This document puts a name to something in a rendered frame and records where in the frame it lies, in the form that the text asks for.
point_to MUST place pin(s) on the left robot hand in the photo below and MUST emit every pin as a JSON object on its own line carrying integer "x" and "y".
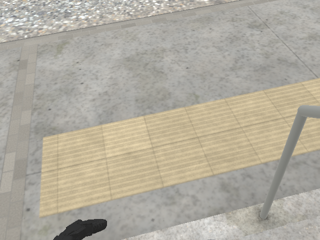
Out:
{"x": 81, "y": 229}

